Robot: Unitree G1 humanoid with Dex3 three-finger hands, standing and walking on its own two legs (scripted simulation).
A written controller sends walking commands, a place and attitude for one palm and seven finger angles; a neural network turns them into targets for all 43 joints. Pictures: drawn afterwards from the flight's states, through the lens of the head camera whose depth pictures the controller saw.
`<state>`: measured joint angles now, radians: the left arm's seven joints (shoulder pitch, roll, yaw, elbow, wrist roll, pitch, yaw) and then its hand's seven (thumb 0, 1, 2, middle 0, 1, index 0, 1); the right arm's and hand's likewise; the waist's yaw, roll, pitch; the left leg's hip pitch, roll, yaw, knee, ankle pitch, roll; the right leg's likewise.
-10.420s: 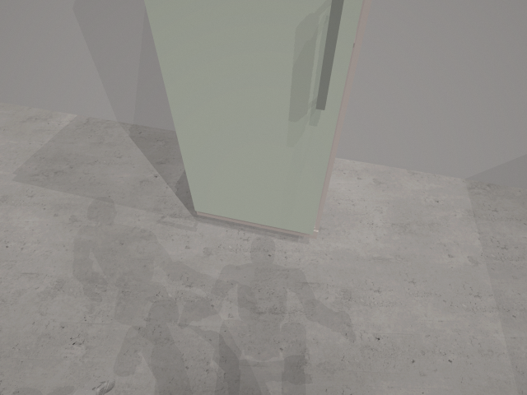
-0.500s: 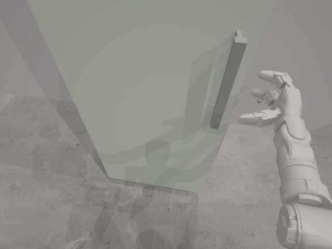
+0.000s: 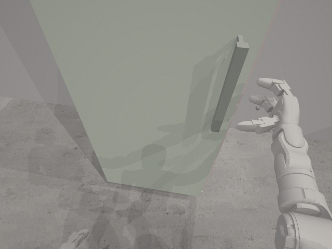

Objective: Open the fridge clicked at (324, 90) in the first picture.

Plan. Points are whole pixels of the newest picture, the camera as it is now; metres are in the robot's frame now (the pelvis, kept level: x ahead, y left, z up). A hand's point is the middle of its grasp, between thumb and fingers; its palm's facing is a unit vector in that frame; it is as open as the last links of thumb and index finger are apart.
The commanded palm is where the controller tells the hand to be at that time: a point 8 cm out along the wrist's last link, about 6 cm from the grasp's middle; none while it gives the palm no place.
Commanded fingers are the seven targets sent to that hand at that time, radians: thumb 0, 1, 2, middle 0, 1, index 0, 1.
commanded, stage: move the hooked fingers beside the handle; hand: right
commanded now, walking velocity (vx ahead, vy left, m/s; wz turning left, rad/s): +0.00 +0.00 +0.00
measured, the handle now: (225, 90) +0.50 -0.10 +0.13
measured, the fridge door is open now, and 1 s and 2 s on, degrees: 0 0 0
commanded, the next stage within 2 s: feel for the door with the fingertips in 0.22 s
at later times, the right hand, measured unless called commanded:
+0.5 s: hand (258, 110) +0.42 -0.17 +0.14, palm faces +0.08 +1.00 +0.02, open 14.0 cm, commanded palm +0.40 -0.21 +0.14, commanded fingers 0.00 0.50 -0.30 0.30 1.20 0.30 1.20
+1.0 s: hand (243, 102) +0.44 -0.14 +0.15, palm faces +0.09 +1.00 +0.01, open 14.0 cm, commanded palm +0.41 -0.19 +0.14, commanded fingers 0.00 0.50 -0.30 0.30 1.20 0.30 1.20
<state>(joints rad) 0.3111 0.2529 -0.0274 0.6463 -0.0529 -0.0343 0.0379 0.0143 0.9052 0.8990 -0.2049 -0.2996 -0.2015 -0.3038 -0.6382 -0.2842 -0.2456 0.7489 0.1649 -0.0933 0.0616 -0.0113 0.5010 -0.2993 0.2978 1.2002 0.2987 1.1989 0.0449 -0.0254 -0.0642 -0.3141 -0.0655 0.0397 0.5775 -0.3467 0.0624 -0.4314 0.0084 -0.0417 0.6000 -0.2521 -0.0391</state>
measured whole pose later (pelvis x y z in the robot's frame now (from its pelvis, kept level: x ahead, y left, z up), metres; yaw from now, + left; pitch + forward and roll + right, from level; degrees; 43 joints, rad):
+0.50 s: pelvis +0.00 +0.00 +0.00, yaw -1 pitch +5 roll +1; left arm 0.33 0.26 -0.02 0.66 -0.06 -0.04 0.04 0.01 0.91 0.90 -0.20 -0.30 -0.20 -0.30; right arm -0.65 -0.29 -0.21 0.76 0.19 -0.10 0.08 -0.01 0.50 -0.30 0.30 1.20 0.30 1.20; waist 0.04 -0.03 -0.06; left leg -0.32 -0.06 0.06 0.58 -0.34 0.06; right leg -0.45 0.01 -0.03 0.61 -0.25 -0.04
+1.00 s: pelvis +0.00 +0.00 +0.00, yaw +0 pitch +5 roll +1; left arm 0.35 0.24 -0.02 0.68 -0.04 -0.04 0.02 0.01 0.90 0.90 -0.21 -0.30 -0.20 -0.30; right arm -0.71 -0.22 -0.19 0.81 0.13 -0.12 -0.04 -0.01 0.50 -0.30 0.30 1.20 0.30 1.20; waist 0.06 -0.03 -0.06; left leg -0.33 -0.06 0.04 0.59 -0.35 0.06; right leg -0.45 0.01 -0.05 0.61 -0.25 -0.04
